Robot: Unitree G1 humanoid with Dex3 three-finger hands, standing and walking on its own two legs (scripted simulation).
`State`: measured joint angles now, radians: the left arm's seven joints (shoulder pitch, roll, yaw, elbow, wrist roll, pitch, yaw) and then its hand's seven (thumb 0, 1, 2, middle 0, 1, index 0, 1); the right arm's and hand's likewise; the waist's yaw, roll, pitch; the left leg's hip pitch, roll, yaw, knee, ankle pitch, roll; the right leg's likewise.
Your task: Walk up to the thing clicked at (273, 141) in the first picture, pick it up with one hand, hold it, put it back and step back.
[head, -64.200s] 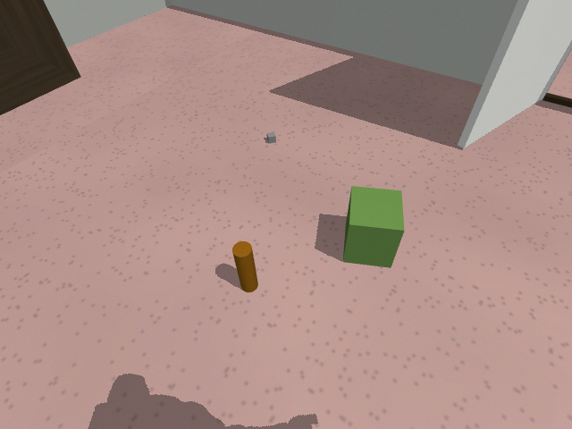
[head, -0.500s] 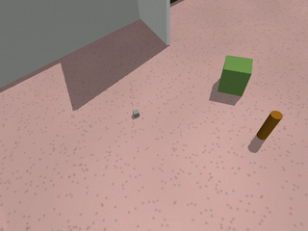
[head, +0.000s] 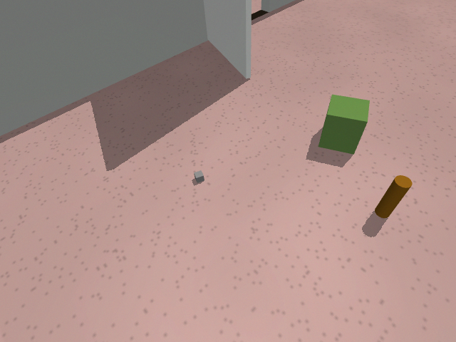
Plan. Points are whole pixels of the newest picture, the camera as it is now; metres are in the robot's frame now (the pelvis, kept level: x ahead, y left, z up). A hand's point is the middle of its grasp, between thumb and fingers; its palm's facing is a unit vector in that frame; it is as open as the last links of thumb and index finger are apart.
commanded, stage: step back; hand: left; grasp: from above
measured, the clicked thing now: (199, 176) +1.07 +0.27 -0.74
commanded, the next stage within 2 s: stand in 0.46 s
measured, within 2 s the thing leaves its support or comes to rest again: neither
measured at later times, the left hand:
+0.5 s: hand out of the picture +0.14 +0.28 -0.14, palm faces -0.01 -0.94 -0.35, open 7.4 cm
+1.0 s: hand out of the picture +0.06 +0.27 -0.14, palm faces -0.04 -0.94 -0.34, open 7.4 cm
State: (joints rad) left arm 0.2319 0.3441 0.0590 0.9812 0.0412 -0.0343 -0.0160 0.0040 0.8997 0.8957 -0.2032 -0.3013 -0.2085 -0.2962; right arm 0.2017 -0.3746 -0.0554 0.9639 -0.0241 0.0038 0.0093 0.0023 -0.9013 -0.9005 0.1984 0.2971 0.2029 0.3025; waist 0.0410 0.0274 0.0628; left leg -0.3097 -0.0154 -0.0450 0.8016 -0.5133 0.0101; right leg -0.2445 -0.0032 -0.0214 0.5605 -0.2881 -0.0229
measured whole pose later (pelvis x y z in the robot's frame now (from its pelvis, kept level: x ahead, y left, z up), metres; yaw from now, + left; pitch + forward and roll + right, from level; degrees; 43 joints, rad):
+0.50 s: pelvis +0.03 +0.03 +0.01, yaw -1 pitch -2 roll +0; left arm 0.07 0.37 0.02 1.05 0.01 -0.01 0.00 0.00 0.90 0.90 -0.20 -0.30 -0.21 -0.30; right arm 0.04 -0.32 -0.02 1.07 -0.01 -0.01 0.00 0.00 -0.90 -0.90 0.20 0.30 0.20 0.30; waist 0.01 -0.01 0.07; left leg -0.20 0.01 0.03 0.48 -0.25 0.01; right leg -0.15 -0.03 0.01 0.46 -0.27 0.03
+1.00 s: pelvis +0.01 +0.02 +0.02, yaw +0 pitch -3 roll +0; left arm 0.13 0.35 0.00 1.16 0.01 -0.01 -0.01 0.00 0.90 0.90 -0.20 -0.30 -0.21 -0.30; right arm 0.11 -0.34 -0.02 1.16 -0.01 0.00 0.02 0.00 -0.90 -0.90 0.20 0.30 0.20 0.30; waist 0.00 0.01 0.06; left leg -0.15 0.02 0.01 0.34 -0.14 -0.01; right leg -0.11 -0.02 0.00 0.33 -0.17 0.02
